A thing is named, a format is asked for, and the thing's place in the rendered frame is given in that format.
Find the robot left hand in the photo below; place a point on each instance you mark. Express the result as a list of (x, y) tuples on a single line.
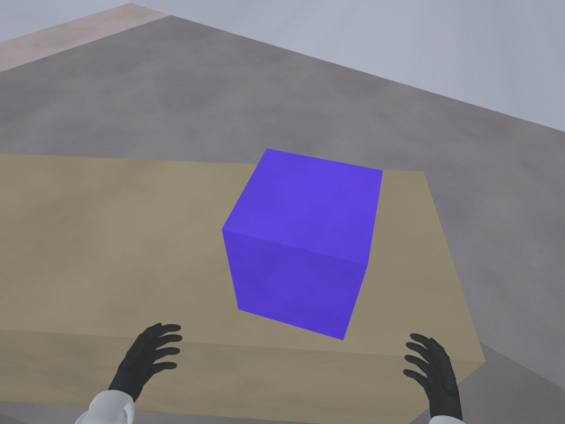
[(137, 367)]

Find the left robot forearm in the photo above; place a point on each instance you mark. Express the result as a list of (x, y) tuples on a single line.
[(109, 407)]

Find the carton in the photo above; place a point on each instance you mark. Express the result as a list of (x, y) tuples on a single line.
[(298, 240)]

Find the pedestal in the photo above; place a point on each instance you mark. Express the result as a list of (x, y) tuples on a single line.
[(95, 250)]

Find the robot right hand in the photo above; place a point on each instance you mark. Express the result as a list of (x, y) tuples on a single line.
[(440, 385)]

